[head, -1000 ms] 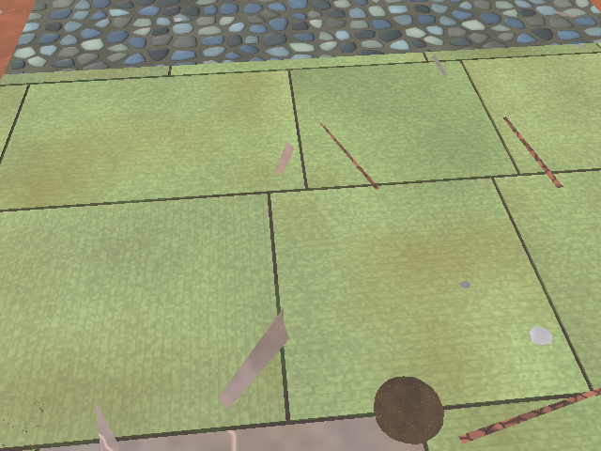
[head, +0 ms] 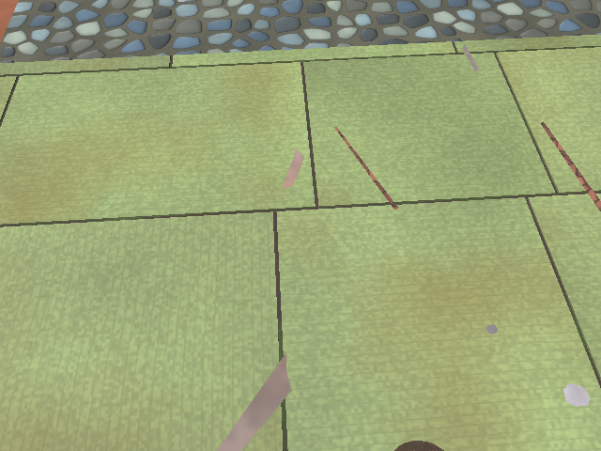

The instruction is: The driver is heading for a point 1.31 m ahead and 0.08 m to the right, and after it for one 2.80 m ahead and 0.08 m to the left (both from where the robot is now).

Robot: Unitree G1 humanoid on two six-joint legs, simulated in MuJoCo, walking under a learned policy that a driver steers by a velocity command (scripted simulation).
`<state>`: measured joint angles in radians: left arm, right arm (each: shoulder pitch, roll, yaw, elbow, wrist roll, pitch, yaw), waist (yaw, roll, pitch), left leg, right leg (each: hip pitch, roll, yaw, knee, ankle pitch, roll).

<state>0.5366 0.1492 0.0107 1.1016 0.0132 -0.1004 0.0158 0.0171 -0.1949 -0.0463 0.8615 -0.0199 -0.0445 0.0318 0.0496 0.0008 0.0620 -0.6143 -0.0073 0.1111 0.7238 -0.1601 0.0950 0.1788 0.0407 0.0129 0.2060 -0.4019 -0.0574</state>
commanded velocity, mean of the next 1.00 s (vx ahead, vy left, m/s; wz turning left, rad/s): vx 0.49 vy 0.00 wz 0.00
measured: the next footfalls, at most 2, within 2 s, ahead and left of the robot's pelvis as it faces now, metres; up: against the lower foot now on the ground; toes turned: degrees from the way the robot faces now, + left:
left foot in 0.08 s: +0.22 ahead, +0.07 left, +0.00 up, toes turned +4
right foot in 0.64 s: +0.53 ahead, -0.10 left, +0.00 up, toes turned -3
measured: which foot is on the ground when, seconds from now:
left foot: up 0.00-0.06, down 0.08-0.66, up 0.68-1.00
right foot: down 0.00-0.08, up 0.10-0.62, down 0.64-1.00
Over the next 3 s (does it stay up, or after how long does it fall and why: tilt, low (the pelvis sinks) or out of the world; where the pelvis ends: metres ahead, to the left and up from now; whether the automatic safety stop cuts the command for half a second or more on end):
stays up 1.63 -0.01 0.01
